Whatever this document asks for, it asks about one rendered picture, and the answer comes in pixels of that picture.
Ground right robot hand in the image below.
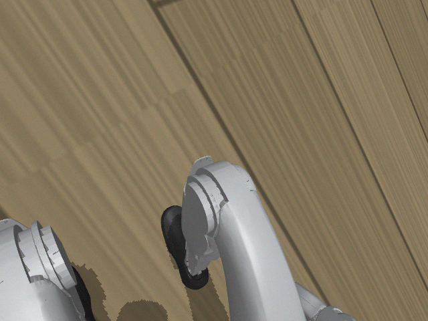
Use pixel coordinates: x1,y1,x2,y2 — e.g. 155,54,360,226
295,282,327,321

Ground right robot arm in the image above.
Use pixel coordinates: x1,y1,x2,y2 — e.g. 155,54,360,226
316,306,356,321

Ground right robot foot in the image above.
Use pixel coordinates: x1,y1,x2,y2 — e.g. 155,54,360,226
161,205,209,290

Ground left robot foot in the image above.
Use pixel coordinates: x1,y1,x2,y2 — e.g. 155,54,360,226
72,266,96,321

